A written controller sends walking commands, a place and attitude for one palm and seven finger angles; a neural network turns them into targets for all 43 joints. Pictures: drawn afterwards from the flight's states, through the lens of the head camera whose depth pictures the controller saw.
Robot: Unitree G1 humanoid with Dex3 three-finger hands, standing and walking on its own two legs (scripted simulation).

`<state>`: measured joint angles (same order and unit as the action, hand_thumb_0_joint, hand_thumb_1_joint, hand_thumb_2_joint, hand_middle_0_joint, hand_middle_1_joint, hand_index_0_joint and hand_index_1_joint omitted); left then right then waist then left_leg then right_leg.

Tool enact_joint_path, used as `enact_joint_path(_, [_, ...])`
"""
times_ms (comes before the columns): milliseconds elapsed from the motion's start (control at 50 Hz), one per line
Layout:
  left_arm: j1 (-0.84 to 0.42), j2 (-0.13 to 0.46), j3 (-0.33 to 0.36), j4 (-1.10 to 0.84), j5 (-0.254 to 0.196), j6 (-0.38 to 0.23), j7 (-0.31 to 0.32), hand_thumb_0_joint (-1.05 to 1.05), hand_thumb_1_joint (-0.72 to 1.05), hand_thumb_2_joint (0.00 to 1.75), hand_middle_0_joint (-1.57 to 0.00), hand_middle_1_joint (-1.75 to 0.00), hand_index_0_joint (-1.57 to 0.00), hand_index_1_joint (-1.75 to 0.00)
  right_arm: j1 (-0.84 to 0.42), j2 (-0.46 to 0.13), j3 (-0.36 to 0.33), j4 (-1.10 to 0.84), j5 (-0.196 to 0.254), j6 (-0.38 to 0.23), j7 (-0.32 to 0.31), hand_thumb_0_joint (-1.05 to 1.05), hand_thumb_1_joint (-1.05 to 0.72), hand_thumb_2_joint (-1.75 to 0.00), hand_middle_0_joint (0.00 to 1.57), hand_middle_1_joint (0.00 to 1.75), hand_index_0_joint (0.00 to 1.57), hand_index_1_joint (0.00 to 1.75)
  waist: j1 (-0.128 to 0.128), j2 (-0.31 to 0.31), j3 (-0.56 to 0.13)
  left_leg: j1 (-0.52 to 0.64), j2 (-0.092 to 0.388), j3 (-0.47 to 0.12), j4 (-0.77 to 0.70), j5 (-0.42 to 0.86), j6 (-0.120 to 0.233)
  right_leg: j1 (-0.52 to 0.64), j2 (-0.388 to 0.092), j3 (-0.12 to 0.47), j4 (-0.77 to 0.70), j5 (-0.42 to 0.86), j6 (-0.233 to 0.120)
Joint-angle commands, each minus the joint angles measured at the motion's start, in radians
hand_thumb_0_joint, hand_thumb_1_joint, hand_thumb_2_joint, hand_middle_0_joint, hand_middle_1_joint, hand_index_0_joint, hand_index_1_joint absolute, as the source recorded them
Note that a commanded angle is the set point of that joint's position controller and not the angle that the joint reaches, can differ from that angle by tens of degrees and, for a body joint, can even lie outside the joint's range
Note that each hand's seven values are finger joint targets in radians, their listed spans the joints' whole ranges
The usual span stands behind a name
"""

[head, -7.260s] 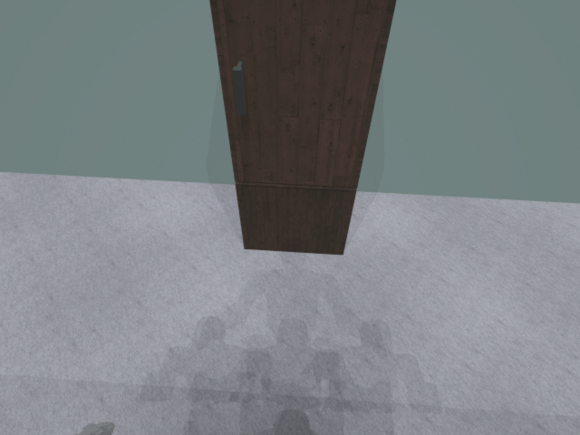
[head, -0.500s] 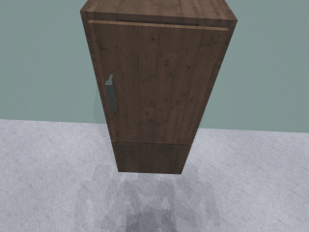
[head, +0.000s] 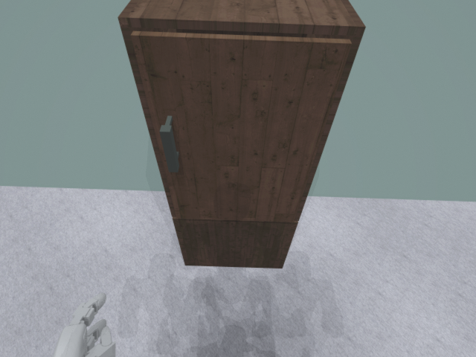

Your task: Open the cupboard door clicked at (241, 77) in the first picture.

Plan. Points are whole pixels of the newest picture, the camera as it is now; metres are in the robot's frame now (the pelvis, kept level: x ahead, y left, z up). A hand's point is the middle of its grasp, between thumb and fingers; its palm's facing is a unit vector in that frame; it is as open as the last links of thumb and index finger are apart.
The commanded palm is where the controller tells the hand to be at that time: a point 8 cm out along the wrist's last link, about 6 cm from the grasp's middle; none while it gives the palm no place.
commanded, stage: raise the hand with hooked fingers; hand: left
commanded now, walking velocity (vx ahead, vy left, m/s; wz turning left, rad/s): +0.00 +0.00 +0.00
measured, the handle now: (171, 144) +0.55 +0.18 +0.02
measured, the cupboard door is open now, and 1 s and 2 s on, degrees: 0 0 0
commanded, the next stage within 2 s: move the hooked fingers beside the handle in 1.98 s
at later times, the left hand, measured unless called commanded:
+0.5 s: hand (114, 331) +0.17 +0.21 -0.04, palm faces +0.02 -1.00 -0.05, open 9.8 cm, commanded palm +0.15 +0.26 -0.03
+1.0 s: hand (93, 294) +0.22 +0.25 -0.01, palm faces +0.04 -1.00 -0.05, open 12.8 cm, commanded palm +0.19 +0.30 +0.00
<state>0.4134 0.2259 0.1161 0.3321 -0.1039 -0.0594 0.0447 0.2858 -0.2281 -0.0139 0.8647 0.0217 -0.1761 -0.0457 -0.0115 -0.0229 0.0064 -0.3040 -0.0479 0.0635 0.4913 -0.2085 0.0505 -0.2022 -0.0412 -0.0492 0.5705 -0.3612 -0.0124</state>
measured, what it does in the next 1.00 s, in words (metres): lowers itself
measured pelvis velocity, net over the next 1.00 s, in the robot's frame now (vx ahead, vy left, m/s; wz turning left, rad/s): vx -0.04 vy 0.00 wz -0.02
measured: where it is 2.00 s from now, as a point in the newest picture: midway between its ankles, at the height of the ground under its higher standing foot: outside the picture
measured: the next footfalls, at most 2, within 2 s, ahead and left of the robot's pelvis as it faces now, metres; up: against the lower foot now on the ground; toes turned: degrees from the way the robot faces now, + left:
none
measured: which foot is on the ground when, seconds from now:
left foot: down 0.00-1.00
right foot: down 0.00-1.00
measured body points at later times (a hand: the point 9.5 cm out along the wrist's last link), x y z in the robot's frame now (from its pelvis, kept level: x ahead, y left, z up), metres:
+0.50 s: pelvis -0.05 -0.03 -0.09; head +0.01 -0.02 +0.36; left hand +0.16 +0.26 -0.03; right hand +0.14 -0.26 -0.16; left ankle +0.03 +0.08 -0.73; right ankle -0.06 -0.12 -0.73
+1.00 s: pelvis -0.04 +0.00 -0.06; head +0.02 +0.02 +0.39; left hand +0.21 +0.30 +0.00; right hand +0.12 -0.25 -0.13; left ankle +0.03 +0.08 -0.73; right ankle -0.06 -0.12 -0.73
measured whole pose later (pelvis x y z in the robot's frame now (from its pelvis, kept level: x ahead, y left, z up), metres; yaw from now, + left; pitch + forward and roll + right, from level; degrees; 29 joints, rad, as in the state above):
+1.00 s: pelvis -0.04 +0.00 -0.06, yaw -1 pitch +12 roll -4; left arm 0.21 0.34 0.33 0.20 -0.34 -0.36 -0.37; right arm 0.26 -0.26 0.02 0.58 0.04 -0.22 -0.08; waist -0.01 0.02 -0.11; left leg -0.83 0.02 0.02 1.01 -0.38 0.06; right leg -0.65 0.02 -0.08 0.96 -0.51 0.00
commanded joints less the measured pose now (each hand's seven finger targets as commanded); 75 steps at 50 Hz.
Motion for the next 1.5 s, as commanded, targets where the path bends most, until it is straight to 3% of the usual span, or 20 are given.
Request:
enact_joint_path(0, [0.054, 0.009, 0.103, -0.061, -0.095, -0.259, -0.097, 0.0, 0.74, 0.83, -0.21, -0.4, -0.21, -0.4, -0.122, -0.159, -0.078, -0.236, -0.019, -0.089, -0.004, 0.0, -0.9, -0.9, 0.2, 0.3, 0.2, 0.3, -0.012, -0.186, 0.008, -0.115, 0.063, -0.122, 0.166, 0.035, -0.046, -0.429, 0.065, -0.087, 0.05, 0.044, 0.001])
enact_joint_path(20, [0.164, 0.001, 0.128, -0.007, -0.107, -0.339, -0.162, 0.0, 0.71, 0.82, -0.21, -0.42, -0.21, -0.42, -0.132, -0.149, -0.086, -0.259, -0.014, -0.094, 0.008, 0.0, -0.9, -0.9, 0.2, 0.3, 0.2, 0.3, 0.036, -0.129, -0.027, -0.159, 0.051, -0.104, 0.232, 0.086, -0.052, -0.444, 0.063, -0.08, 0.122, 0.094, -0.011])
enact_joint_path(40, [0.185, 0.002, 0.14, -0.027, -0.128, -0.423, -0.23, 0.0, 0.69, 0.81, -0.22, -0.43, -0.22, -0.43, -0.147, -0.152, -0.09, -0.279, -0.023, -0.097, 0.021, 0.0, -0.9, -0.9, 0.2, 0.3, 0.2, 0.3, 0.057, -0.155, -0.137, -0.207, 0.056, -0.095, 0.301, 0.114, -0.059, -0.475, 0.065, -0.081, 0.22, 0.126, -0.013])
enact_joint_path(60, [0.18, -0.001, 0.134, -0.046, -0.152, -0.503, -0.302, 0.0, 0.67, 0.8, -0.22, -0.45, -0.22, -0.45, -0.175, -0.152, -0.095, -0.309, -0.021, -0.104, 0.03, 0.0, -0.9, -0.9, 0.2, 0.3, 0.2, 0.3, 0.07, -0.15, -0.184, -0.273, 0.052, -0.083, 0.365, 0.092, -0.062, -0.516, 0.065, -0.062, 0.29, 0.126, -0.014])
enact_joint_path(100, [0.077, 0.091, 0.199, -0.101, -0.201, -0.625, -0.434, 0.0, 0.62, 0.78, -0.22, -0.48, -0.22, -0.48, -0.19, -0.156, -0.099, -0.36, -0.011, -0.127, 0.043, 0.0, -0.9, -0.9, 0.2, 0.3, 0.2, 0.3, 0.071, -0.035, -0.29, -0.356, 0.048, -0.083, 0.462, 0.032, -0.061, -0.581, 0.055, -0.01, 0.377, 0.079, -0.019])
enact_joint_path(120, [0.079, 0.162, 0.28, -0.08, -0.223, -0.628, -0.469, 0.0, 0.6, 0.77, -0.22, -0.5, -0.22, -0.5, -0.176, -0.16, -0.102, -0.376, -0.004, -0.125, 0.043, 0.0, -0.9, -0.9, 0.2, 0.3, 0.2, 0.3, 0.088, 0.028, -0.301, -0.376, 0.049, -0.077, 0.489, 0.014, -0.058, -0.586, 0.053, 0.021, 0.391, 0.054, -0.025])
enact_joint_path(200, [-0.08, 0.214, 0.319, -0.317, -0.313, -0.534, -0.484, 0.0, 0.5, 0.73, -0.23, -0.55, -0.23, -0.55, -0.167, -0.145, -0.08, -0.479, 0.017, -0.108, -0.003, 0.0, -0.9, -0.9, 0.2, 0.3, 0.2, 0.3, 0.069, 0.049, -0.388, -0.434, 0.05, -0.06, 0.525, -0.116, -0.029, -0.55, 0.044, 0.121, 0.315, -0.133, 0.007])
enact_joint_path(240, [-0.203, 0.255, 0.316, -0.44, -0.302, -0.523, -0.454, 0.0, 0.46, 0.71, -0.23, -0.58, -0.23, -0.58, -0.136, -0.138, -0.069, -0.477, 0.015, -0.104, -0.029, 0.0, -0.9, -0.9, 0.2, 0.3, 0.2, 0.3, 0.032, 0.062, -0.379, -0.449, 0.064, -0.069, 0.557, -0.145, -0.018, -0.566, 0.041, 0.168, 0.283, -0.189, 0.02])
enact_joint_path(280, [-0.235, 0.235, 0.27, -0.505, -0.274, -0.521, -0.429, 0.0, 0.41, 0.69, -0.24, -0.62, -0.24, -0.62, -0.113, -0.131, -0.057, -0.457, 0.012, -0.105, -0.048, 0.0, -0.9, -0.9, 0.2, 0.3, 0.2, 0.3, 0.001, 0.105, -0.34, -0.425, 0.072, -0.081, 0.554, -0.132, -0.01, -0.589, 0.049, 0.154, 0.277, -0.161, 0.012])
enact_joint_path(340, [-0.277, 0.247, 0.245, -0.472, -0.254, -0.5, -0.435, 0.0, 0.34, 0.66, -0.24, -0.66, -0.24, -0.66, -0.1, -0.136, -0.043, -0.414, 0.01, -0.109, -0.069, 0.0, -0.9, -0.9, 0.2, 0.3, 0.2, 0.3, -0.035, 0.088, -0.285, -0.457, 0.08, -0.096, 0.572, -0.139, -0.007, -0.613, 0.054, 0.155, 0.271, -0.144, 0.015])
enact_joint_path(380, [-0.268, 0.244, 0.234, -0.419, -0.26, -0.464, -0.458, 0.0, 0.29, 0.64, -0.24, -0.69, -0.24, -0.69, -0.1, -0.143, -0.035, -0.403, 0.013, -0.116, -0.074, 0.0, -0.9, -0.9, 0.2, 0.3, 0.2, 0.3, -0.032, 0.114, -0.271, -0.452, 0.079, -0.102, 0.557, -0.149, -0.008, -0.618, 0.057, 0.144, 0.261, -0.161, 0.012])
enact_joint_path(420, [-0.248, 0.268, 0.269, -0.339, -0.278, -0.411, -0.48, 0.0, 0.25, 0.62, -0.25, -0.72, -0.25, -0.72, -0.099, -0.147, -0.029, -0.4, 0.017, -0.117, -0.078, 0.0, -0.9, -0.9, 0.2, 0.3, 0.2, 0.3, -0.014, 0.089, -0.27, -0.457, 0.078, -0.109, 0.545, -0.135, -0.009, -0.584, 0.058, 0.143, 0.25, -0.149, 0.014])
enact_joint_path(480, [-0.189, 0.282, 0.314, -0.337, -0.297, -0.355, -0.485, 0.0, 0.18, 0.59, -0.25, -0.76, -0.25, -0.76, -0.098, -0.142, -0.031, -0.414, 0.021, -0.114, -0.072, 0.0, -0.9, -0.9, 0.2, 0.3, 0.2, 0.3, 0.024, 0.088, -0.35, -0.4, 0.073, -0.106, 0.503, -0.061, -0.011, -0.488, 0.044, 0.127, 0.246, -0.022, 0.023])
enact_joint_path(520, [-0.167, 0.295, 0.35, -0.312, -0.301, -0.333, -0.47, 0.0, 0.13, 0.57, -0.25, -0.8, -0.25, -0.8, -0.1, -0.138, -0.033, -0.413, 0.018, -0.109, -0.063, 0.0, -0.9, -0.9, 0.2, 0.3, 0.2, 0.3, 0.04, 0.081, -0.352, -0.38, 0.073, -0.109, 0.48, -0.031, -0.013, -0.472, 0.053, 0.102, 0.254, 0.021, 0.02])
enact_joint_path(600, [-0.183, 0.261, 0.326, -0.314, -0.288, -0.359, -0.429, 0.0, 0.04, 0.53, -0.26, -0.86, -0.26, -0.86, -0.083, -0.141, -0.038, -0.414, 0.013, -0.105, -0.05, 0.0, -0.9, -0.9, 0.2, 0.3, 0.2, 0.3, 0.026, 0.048, -0.326, -0.355, 0.07, -0.107, 0.442, -0.031, -0.013, -0.499, 0.063, 0.056, 0.259, 0.023, 0.016])
enact_joint_path(760, [-0.237, 0.279, 0.305, -0.354, -0.27, -0.397, -0.422, 0.0, -0.15, 0.45, -0.27, -0.98, -0.27, -0.98, -0.057, -0.166, -0.041, -0.422, 0.015, -0.112, -0.041, 0.0, -0.9, -0.9, 0.2, 0.3, 0.2, 0.3, 0.02, 0.107, -0.35, -0.248, 0.074, -0.119, 0.38, -0.033, -0.017, -0.53, 0.081, 0.0, 0.273, 0.003, -0.005])
enact_joint_path(1060, [-0.411, 0.323, 0.31, -0.299, -0.255, -0.31, -0.429, 0.0, -0.5, 0.3, -0.3, -1.2, -0.3, -1.2, -0.048, -0.182, -0.017, -0.434, 0.021, -0.079, -0.049, 0.0, -0.9, -0.9, 0.2, 0.3, 0.2, 0.3, 0.004, 0.155, -0.314, -0.115, 0.085, -0.166, 0.274, -0.061, -0.037, -0.505, 0.09, -0.032, 0.219, 0.008, -0.015])
enact_joint_path(1120, [-0.47, 0.349, 0.326, -0.257, -0.257, -0.289, -0.44, 0.0, -0.5, 0.3, -0.3, -1.2, -0.3, -1.2, -0.05, -0.188, -0.011, -0.437, 0.02, -0.071, -0.054, 0.0, -0.9, -0.9, 0.2, 0.3, 0.2, 0.3, 0.005, 0.135, -0.28, -0.129, 0.083, -0.176, 0.253, -0.104, -0.038, -0.494, 0.094, -0.032, 0.206, -0.005, -0.019])
enact_joint_path(1180, [-0.51, 0.357, 0.324, -0.257, -0.249, -0.283, -0.449, 0.0, -0.5, 0.3, -0.3, -1.2, -0.3, -1.2, -0.053, -0.187, -0.009, -0.44, 0.022, -0.069, -0.056, 0.0, -0.9, -0.9, 0.2, 0.3, 0.2, 0.3, 0.009, 0.171, -0.309, -0.079, 0.085, -0.182, 0.236, -0.094, -0.041, -0.486, 0.09, -0.031, 0.196, -0.003, -0.02])
enact_joint_path(1480, [-0.659, 0.429, 0.366, -0.111, -0.257, -0.245, -0.506, 0.0, -0.5, 0.3, -0.3, -1.2, -0.3, -1.2, -0.029, -0.198, -0.006, -0.428, 0.026, -0.055, -0.068, 0.0, -0.9, -0.9, 0.2, 0.3, 0.2, 0.3, 0.006, 0.145, -0.308, -0.034, 0.077, -0.169, 0.199, -0.061, -0.035, -0.433, 0.091, -0.025, 0.136, 0.029, -0.021])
